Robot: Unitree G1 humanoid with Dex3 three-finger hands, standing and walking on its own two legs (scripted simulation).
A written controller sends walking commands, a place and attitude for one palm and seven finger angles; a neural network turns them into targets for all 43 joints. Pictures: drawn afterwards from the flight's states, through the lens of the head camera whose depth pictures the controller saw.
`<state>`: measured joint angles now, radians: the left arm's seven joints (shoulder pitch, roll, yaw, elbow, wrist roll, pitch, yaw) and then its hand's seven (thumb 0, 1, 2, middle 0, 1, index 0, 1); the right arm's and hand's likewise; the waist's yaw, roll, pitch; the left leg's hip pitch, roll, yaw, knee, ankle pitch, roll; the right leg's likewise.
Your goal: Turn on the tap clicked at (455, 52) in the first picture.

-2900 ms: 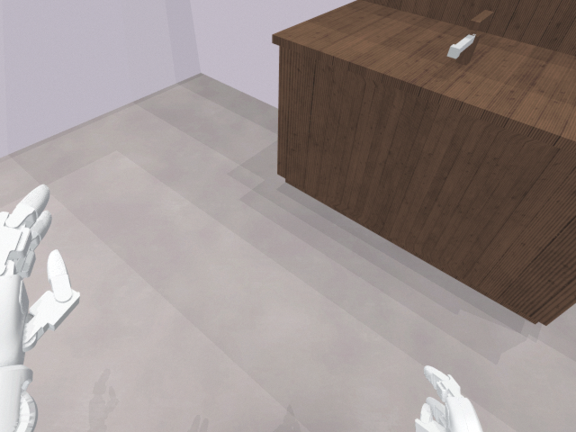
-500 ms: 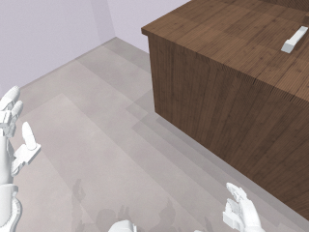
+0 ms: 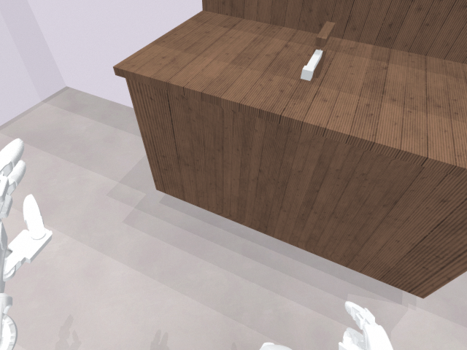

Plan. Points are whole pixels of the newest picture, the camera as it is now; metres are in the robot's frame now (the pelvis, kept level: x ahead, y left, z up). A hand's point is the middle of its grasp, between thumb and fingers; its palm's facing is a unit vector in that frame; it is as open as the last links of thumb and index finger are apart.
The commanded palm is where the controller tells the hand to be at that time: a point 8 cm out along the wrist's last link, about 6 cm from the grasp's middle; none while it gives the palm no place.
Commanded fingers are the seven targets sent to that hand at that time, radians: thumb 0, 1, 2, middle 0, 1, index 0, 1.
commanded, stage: turn to face it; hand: left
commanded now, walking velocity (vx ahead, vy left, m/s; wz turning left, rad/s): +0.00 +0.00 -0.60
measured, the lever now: (307, 73) +0.80 -0.13 +0.09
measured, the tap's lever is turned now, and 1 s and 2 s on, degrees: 0 0 0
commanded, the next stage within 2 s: take the last steps up to it in 1.02 s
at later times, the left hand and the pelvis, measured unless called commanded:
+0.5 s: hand (175, 228) +0.22 +0.10 +0.19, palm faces +0.08 -0.84 -0.53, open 7.4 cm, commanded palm +0.18 +0.16 +0.19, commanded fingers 0.00 0.90 0.90 -0.20 -0.30 -0.20 -0.30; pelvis -0.06 -0.06 +0.00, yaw -17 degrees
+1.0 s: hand (273, 260) +0.20 -0.02 +0.18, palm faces -0.12 -0.86 -0.50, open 7.5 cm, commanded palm +0.16 +0.07 +0.19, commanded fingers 0.00 0.90 0.90 -0.20 -0.30 -0.20 -0.30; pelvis -0.13 -0.08 -0.01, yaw -32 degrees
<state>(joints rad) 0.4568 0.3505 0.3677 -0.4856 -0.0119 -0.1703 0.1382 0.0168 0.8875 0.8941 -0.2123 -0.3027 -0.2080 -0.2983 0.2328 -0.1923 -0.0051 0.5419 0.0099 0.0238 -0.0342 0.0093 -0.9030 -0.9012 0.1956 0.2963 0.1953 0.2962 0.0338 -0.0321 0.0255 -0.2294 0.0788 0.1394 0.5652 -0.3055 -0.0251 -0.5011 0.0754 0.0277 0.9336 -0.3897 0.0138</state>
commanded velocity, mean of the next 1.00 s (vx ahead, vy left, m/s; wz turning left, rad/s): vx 0.00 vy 0.00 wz -0.51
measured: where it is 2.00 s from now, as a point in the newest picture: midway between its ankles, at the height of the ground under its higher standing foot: outside the picture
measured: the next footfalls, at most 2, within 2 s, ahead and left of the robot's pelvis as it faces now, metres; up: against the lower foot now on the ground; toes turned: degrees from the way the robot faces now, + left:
right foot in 0.20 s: +0.02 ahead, -0.15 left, +0.00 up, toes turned -13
left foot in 0.62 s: +0.01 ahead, +0.07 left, +0.00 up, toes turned -18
